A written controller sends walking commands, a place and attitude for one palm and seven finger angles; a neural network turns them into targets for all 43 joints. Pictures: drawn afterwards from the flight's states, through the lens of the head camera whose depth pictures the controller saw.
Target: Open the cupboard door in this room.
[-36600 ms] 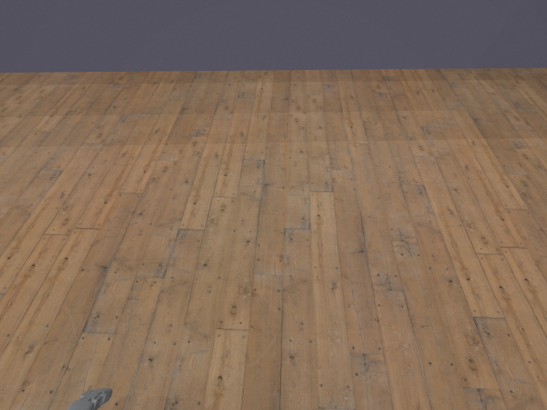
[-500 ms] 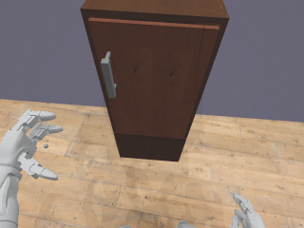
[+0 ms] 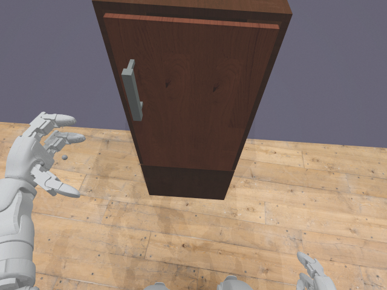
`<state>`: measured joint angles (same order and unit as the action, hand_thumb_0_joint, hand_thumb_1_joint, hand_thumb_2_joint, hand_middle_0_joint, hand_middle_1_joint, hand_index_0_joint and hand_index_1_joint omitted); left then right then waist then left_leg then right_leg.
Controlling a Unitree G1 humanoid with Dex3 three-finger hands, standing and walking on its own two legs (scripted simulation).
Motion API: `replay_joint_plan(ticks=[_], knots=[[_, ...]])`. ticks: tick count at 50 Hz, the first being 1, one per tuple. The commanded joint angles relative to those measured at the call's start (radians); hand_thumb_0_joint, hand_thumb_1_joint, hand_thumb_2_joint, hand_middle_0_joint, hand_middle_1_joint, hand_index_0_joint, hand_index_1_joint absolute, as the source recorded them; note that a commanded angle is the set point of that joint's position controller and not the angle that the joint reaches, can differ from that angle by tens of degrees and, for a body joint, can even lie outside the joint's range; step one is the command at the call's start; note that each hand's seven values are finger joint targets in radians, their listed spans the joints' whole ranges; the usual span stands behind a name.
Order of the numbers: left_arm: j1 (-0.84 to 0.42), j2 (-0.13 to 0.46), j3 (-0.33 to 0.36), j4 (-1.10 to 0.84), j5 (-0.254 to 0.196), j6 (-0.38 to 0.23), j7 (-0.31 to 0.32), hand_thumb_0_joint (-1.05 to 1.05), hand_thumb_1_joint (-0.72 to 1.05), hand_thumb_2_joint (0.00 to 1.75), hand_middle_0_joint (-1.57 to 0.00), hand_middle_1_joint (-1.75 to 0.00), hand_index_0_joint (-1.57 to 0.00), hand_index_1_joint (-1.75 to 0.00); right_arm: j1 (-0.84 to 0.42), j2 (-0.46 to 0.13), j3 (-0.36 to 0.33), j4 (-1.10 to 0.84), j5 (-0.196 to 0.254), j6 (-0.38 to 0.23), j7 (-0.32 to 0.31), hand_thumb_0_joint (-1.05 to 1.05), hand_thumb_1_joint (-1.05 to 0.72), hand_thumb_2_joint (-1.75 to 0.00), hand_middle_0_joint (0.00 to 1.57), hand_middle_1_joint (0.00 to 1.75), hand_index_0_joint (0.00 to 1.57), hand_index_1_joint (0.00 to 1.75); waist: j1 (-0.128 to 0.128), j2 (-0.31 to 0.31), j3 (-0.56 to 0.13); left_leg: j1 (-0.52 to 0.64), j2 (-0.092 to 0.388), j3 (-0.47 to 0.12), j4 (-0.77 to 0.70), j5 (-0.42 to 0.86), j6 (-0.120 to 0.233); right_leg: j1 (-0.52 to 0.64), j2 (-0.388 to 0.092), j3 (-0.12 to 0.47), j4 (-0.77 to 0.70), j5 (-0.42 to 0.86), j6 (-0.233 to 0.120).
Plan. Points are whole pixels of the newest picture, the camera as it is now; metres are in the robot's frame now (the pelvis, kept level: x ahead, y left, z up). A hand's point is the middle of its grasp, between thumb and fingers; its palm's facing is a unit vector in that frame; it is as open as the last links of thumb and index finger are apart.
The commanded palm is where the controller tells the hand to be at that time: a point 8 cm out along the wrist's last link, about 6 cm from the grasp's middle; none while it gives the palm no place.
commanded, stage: move the hooked fingers beside the handle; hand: left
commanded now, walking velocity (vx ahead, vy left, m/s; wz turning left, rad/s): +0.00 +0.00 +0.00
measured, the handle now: (135, 91) +0.56 +0.17 +0.06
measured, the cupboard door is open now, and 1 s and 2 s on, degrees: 0 0 0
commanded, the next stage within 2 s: none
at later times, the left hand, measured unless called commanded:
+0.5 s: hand (83, 132) +0.41 +0.25 +0.08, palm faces -0.03 -1.00 +0.00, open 14.0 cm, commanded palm +0.39 +0.30 +0.07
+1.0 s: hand (94, 108) +0.48 +0.25 +0.07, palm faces -0.02 -1.00 +0.01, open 14.0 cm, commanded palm +0.47 +0.30 +0.06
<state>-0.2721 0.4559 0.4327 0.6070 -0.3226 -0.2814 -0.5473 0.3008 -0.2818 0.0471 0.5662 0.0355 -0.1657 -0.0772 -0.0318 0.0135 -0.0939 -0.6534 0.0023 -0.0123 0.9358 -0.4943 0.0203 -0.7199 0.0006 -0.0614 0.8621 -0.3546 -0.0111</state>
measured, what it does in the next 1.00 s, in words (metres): stands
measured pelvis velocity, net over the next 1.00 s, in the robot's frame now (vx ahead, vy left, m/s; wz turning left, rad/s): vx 0.00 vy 0.00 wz -0.03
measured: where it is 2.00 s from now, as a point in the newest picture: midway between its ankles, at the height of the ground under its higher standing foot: outside the picture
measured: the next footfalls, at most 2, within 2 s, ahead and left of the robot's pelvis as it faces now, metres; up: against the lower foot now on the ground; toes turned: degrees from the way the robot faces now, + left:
none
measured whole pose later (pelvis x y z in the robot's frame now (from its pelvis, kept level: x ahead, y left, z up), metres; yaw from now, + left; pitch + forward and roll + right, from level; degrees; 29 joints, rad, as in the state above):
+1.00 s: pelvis +0.00 +0.00 -0.01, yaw -2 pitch +20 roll -3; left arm -0.82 0.64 0.50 1.16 -0.16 -0.36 -0.47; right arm 0.39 -0.29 0.05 0.60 0.01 0.03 -0.04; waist -0.15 0.00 -0.09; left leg -0.84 0.02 0.00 1.01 -0.51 0.03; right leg -0.91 0.02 -0.05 0.90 -0.35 -0.01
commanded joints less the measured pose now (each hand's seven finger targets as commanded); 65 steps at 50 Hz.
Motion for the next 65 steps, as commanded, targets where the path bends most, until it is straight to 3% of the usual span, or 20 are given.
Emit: replay_joint_plan(ticks=[1,4,8,10,12,15,18,20,24,27,31,35,40,46,49,52,60,61,62,65], knots=[[-0.197,0.292,0.112,-0.127,-0.018,-0.024,0.022,0.0,-0.5,0.3,-0.3,-1.2,-0.3,-1.2,0.028,-0.158,-0.065,-0.138,-0.001,-0.025,-0.007,0.0,-0.9,-0.9,0.2,0.3,0.2,0.3,0.022,0.039,-0.289,0.023,-0.007,-0.006,-0.159,0.394,-0.014,0.292,0.011,0.034,-0.066,0.272,-0.019],[-0.265,0.287,0.101,-0.137,-0.004,-0.045,0.047,0.0,-0.5,0.3,-0.3,-1.2,-0.3,-1.2,0.038,-0.155,-0.068,-0.138,-0.002,-0.009,0.0,0.0,-0.9,-0.9,0.2,0.3,0.2,0.3,0.007,0.033,-0.289,0.019,-0.004,-0.006,-0.16,0.377,-0.015,0.275,0.013,0.035,-0.065,0.259,-0.015],[-0.353,0.27,0.072,-0.168,0.009,-0.1,0.062,0.0,-0.5,0.3,-0.3,-1.2,-0.3,-1.2,0.06,-0.15,-0.074,-0.126,-0.004,0.003,0.004,0.0,-0.9,-0.9,0.2,0.3,0.2,0.3,-0.008,0.087,-0.332,0.076,0.0,-0.01,-0.149,0.415,-0.019,0.25,0.022,0.037,-0.056,0.263,-0.017],[-0.406,0.261,0.051,-0.155,0.009,-0.112,0.059,0.0,-0.5,0.3,-0.3,-1.2,-0.3,-1.2,0.069,-0.156,-0.073,-0.116,-0.005,0.01,0.001,0.0,-0.9,-0.9,0.2,0.3,0.2,0.3,-0.026,0.065,-0.334,0.076,0.002,-0.013,-0.14,0.413,-0.015,0.239,0.025,0.035,-0.051,0.263,-0.019],[-0.428,0.268,0.05,-0.099,0.024,-0.106,0.057,0.0,-0.5,0.3,-0.3,-1.2,-0.3,-1.2,0.074,-0.156,-0.072,-0.102,-0.003,0.021,0.0,0.0,-0.9,-0.9,0.2,0.3,0.2,0.3,-0.027,0.095,-0.324,0.071,0.002,-0.015,-0.145,0.4,-0.019,0.222,0.022,0.035,-0.054,0.246,-0.018],[-0.462,0.301,0.066,-0.042,0.033,-0.095,0.058,0.0,-0.5,0.3,-0.3,-1.2,-0.3,-1.2,0.087,-0.164,-0.072,-0.095,-0.003,0.035,-0.002,0.0,-0.9,-0.9,0.2,0.3,0.2,0.3,-0.025,0.073,-0.321,0.055,0.002,-0.018,-0.143,0.391,-0.016,0.225,0.023,0.035,-0.053,0.242,-0.022],[-0.513,0.262,0.023,-0.043,0.051,-0.092,0.067,0.0,-0.5,0.3,-0.3,-1.2,-0.3,-1.2,0.095,-0.155,-0.073,-0.09,-0.005,0.044,0.003,0.0,-0.9,-0.9,0.2,0.3,0.2,0.3,-0.029,0.13,-0.356,0.104,0.006,-0.023,-0.139,0.458,-0.025,0.196,0.019,0.03,-0.05,0.262,-0.019],[-0.52,0.3,0.058,-0.009,0.049,-0.099,0.079,0.0,-0.5,0.3,-0.3,-1.2,-0.3,-1.2,0.107,-0.161,-0.074,-0.087,-0.008,0.054,0.005,0.0,-0.9,-0.9,0.2,0.3,0.2,0.3,-0.025,0.078,-0.358,0.09,0.01,-0.028,-0.131,0.486,-0.025,0.211,0.025,0.027,-0.042,0.285,-0.021],[-0.581,0.308,0.062,0.088,0.066,-0.105,0.097,0.0,-0.5,0.3,-0.3,-1.2,-0.3,-1.2,0.115,-0.163,-0.071,-0.077,-0.008,0.074,0.011,0.0,-0.9,-0.9,0.2,0.3,0.2,0.3,-0.041,0.044,-0.329,0.025,0.007,-0.017,-0.131,0.395,-0.016,0.202,0.022,0.032,-0.042,0.256,-0.016],[-0.629,0.331,0.062,0.122,0.087,-0.117,0.096,0.0,-0.5,0.3,-0.3,-1.2,-0.3,-1.2,0.126,-0.164,-0.071,-0.076,-0.011,0.089,0.015,0.0,-0.9,-0.9,0.2,0.3,0.2,0.3,-0.04,0.094,-0.357,0.017,0.004,-0.009,-0.12,0.408,-0.013,0.207,0.019,0.041,-0.033,0.276,-0.018],[-0.716,0.35,0.056,0.141,0.103,-0.141,0.094,0.0,-0.5,0.3,-0.3,-1.2,-0.3,-1.2,0.145,-0.168,-0.075,-0.064,-0.014,0.105,0.018,0.0,-0.9,-0.9,0.2,0.3,0.2,0.3,-0.054,0.098,-0.396,0.048,0.012,-0.018,-0.104,0.439,-0.015,0.181,0.025,0.04,-0.024,0.278,-0.018],[-0.827,0.378,0.065,0.223,0.105,-0.154,0.09,0.0,-0.5,0.3,-0.3,-1.2,-0.3,-1.2,0.16,-0.173,-0.071,-0.044,-0.015,0.121,0.013,0.0,-0.9,-0.9,0.2,0.3,0.2,0.3,-0.084,0.059,-0.376,-0.011,0.007,-0.017,-0.092,0.361,-0.002,0.176,0.026,0.046,-0.026,0.252,-0.016],[-0.893,0.445,0.082,0.268,0.137,-0.159,0.087,0.0,-0.5,0.3,-0.3,-1.2,-0.3,-1.2,0.183,-0.179,-0.067,-0.035,-0.021,0.14,0.012,0.0,-0.9,-0.9,0.2,0.3,0.2,0.3,-0.089,0.11,-0.418,-0.021,0.006,-0.02,-0.078,0.363,0.001,0.168,0.026,0.053,-0.013,0.251,-0.017],[-0.908,0.489,0.112,0.339,0.141,-0.149,0.078,0.0,-0.5,0.3,-0.3,-1.2,-0.3,-1.2,0.214,-0.187,-0.068,-0.028,-0.026,0.167,0.016,0.0,-0.9,-0.9,0.2,0.3,0.2,0.3,-0.099,0.11,-0.453,-0.03,0.012,-0.016,-0.06,0.413,0.001,0.173,0.03,0.054,-0.008,0.303,-0.012],[-0.933,0.496,0.098,0.373,0.153,-0.132,0.076,0.0,-0.5,0.3,-0.3,-1.2,-0.3,-1.2,0.225,-0.189,-0.062,-0.031,-0.027,0.18,0.019,0.0,-0.9,-0.9,0.2,0.3,0.2,0.3,-0.115,0.097,-0.415,-0.077,0.011,-0.01,-0.06,0.377,0.008,0.168,0.03,0.056,-0.016,0.294,-0.009],[-0.949,0.545,0.127,0.369,0.167,-0.139,0.079,0.0,-0.5,0.3,-0.3,-1.2,-0.3,-1.2,0.245,-0.194,-0.064,-0.035,-0.032,0.193,0.02,0.0,-0.9,-0.9,0.2,0.3,0.2,0.3,-0.109,0.118,-0.456,-0.057,0.013,-0.016,-0.053,0.417,0.007,0.171,0.035,0.057,-0.007,0.316,-0.013],[-1.073,0.52,0.087,0.396,0.173,-0.139,0.082,0.0,-0.5,0.3,-0.3,-1.2,-0.3,-1.2,0.274,-0.203,-0.061,-0.014,-0.042,0.216,0.025,0.0,-0.9,-0.9,0.2,0.3,0.2,0.3,-0.16,0.175,-0.449,0.009,0.024,-0.039,-0.034,0.458,0.0,0.06,0.042,0.039,-0.006,0.282,-0.015],[-1.067,0.565,0.117,0.4,0.182,-0.136,0.085,0.0,-0.5,0.3,-0.3,-1.2,-0.3,-1.2,0.285,-0.207,-0.061,-0.01,-0.043,0.222,0.025,0.0,-0.9,-0.9,0.2,0.3,0.2,0.3,-0.149,0.178,-0.485,0.025,0.027,-0.045,-0.033,0.485,-0.006,0.068,0.042,0.036,0.0,0.29,-0.015],[-1.084,0.536,0.087,0.399,0.19,-0.134,0.085,0.0,-0.5,0.3,-0.3,-1.2,-0.3,-1.2,0.285,-0.202,-0.059,-0.011,-0.044,0.225,0.027,0.0,-0.9,-0.9,0.2,0.3,0.2,0.3,-0.16,0.191,-0.491,0.04,0.028,-0.048,-0.028,0.507,-0.008,0.053,0.043,0.034,0.002,0.298,-0.014],[-0.964,0.544,0.124,0.415,0.185,-0.129,0.09,0.0,-0.5,0.3,-0.3,-1.2,-0.3,-1.2,0.298,-0.204,-0.063,-0.03,-0.05,0.235,0.036,0.0,-0.9,-0.9,0.2,0.3,0.2,0.3,-0.126,0.182,-0.51,0.058,0.032,-0.048,-0.023,0.593,-0.014,0.07,0.047,0.027,0.01,0.337,-0.02]])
